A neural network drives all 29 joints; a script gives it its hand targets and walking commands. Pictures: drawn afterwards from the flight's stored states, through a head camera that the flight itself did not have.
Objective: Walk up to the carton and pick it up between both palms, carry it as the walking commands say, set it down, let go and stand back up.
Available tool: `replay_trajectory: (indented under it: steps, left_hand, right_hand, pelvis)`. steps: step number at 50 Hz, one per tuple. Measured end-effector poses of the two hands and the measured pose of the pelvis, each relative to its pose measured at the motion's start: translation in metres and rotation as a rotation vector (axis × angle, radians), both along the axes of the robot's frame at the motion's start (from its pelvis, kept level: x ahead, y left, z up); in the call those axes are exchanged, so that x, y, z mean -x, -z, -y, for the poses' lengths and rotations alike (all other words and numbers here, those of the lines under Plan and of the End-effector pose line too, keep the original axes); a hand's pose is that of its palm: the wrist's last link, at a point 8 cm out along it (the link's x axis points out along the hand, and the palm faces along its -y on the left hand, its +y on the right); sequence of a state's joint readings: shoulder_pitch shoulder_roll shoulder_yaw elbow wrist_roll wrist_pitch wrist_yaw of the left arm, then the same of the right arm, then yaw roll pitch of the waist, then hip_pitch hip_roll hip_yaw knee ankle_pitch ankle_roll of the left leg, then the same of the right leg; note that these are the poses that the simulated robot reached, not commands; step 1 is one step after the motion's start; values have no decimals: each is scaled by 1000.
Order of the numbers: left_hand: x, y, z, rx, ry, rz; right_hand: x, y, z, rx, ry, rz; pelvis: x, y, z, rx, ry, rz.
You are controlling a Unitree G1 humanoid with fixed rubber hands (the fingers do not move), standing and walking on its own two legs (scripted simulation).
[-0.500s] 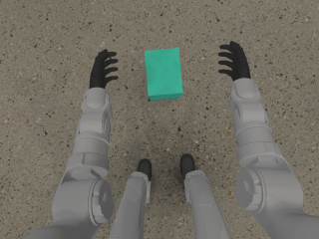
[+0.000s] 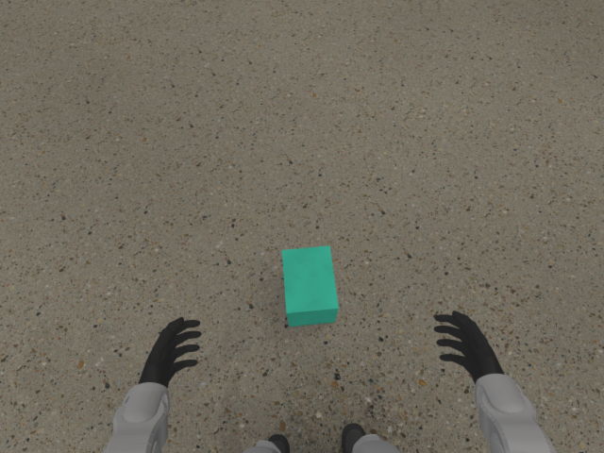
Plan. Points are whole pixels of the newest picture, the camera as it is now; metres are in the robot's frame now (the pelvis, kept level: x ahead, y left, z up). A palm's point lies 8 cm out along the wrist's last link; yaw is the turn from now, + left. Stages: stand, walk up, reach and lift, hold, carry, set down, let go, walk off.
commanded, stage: let go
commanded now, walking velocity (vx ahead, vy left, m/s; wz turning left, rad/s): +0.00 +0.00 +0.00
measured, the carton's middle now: (309, 287) +0.54 +0.00 -0.67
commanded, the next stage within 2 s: stand in 0.64 s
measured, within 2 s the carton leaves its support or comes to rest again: neither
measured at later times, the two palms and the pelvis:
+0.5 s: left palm (143, 409) +0.19 +0.22 -0.05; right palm (514, 399) +0.19 -0.24 -0.05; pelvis +0.03 -0.01 +0.01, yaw +1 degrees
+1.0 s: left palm (92, 438) +0.16 +0.29 -0.09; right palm (546, 416) +0.18 -0.28 -0.08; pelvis +0.04 +0.00 +0.01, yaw +1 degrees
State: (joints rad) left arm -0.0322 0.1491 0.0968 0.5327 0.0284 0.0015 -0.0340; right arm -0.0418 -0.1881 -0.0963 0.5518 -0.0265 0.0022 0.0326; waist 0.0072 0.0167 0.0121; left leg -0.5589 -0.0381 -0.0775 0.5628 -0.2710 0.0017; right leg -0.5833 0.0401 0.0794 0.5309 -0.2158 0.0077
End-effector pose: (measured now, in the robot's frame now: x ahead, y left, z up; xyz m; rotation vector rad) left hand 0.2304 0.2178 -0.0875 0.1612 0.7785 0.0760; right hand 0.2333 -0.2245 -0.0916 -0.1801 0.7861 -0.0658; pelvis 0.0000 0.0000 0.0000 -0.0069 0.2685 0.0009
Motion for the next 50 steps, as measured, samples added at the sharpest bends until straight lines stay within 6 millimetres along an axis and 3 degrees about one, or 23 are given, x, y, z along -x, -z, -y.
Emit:
replay_trajectory:
  steps: [6, 12, 22, 29, 34, 42, 50]
  left_hand:
    - [30, -23, -5, -5, -2, 0]
    - [49, -33, -8, -15, 4, -19]
    - [41, -34, 1, 3, 23, -17]
    - [42, -30, -4, -5, 15, -34]
    - [50, -23, -17, -48, -26, -64]
    - [71, -7, -62, -164, -68, -148]
    - [71, -2, -72, -188, -67, -191]
  right_hand:
    - [33, -20, 8, -5, 2, -7]
    - [45, -31, 14, -9, -2, -5]
    - [39, -38, 15, -15, -5, -8]
    - [40, -36, 10, -13, 3, -13]
    - [44, -28, 11, 41, -3, -37]
    - [56, -19, 48, 177, 36, -109]
    - [58, -16, 58, 205, 53, -150]
  pelvis:
    - [-12, -11, 4, -1, 1, 142]
    - [-22, -15, 9, -2, -10, 247]
    - [-27, -13, 11, -3, -18, 317]
    - [-29, -12, 7, 0, -21, 313]
    - [-28, -10, 3, 2, -17, 288]
    - [-32, -6, -1, 2, -13, 261]
    - [-39, -7, -3, 0, -14, 262]
